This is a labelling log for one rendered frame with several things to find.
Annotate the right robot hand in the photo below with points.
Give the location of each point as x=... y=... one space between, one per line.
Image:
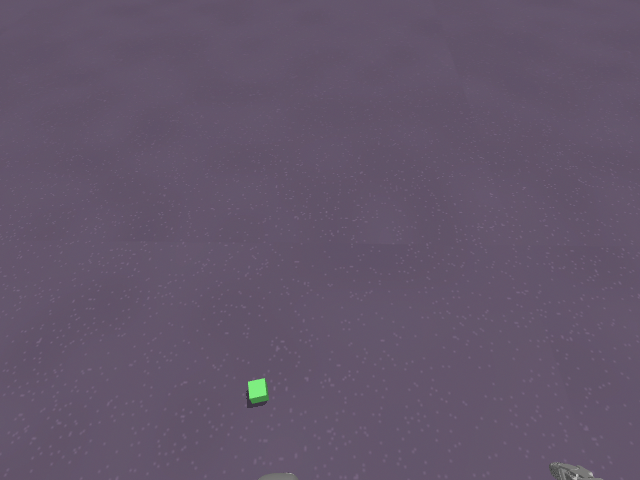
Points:
x=562 y=471

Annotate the cube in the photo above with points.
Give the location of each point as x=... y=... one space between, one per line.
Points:
x=258 y=391

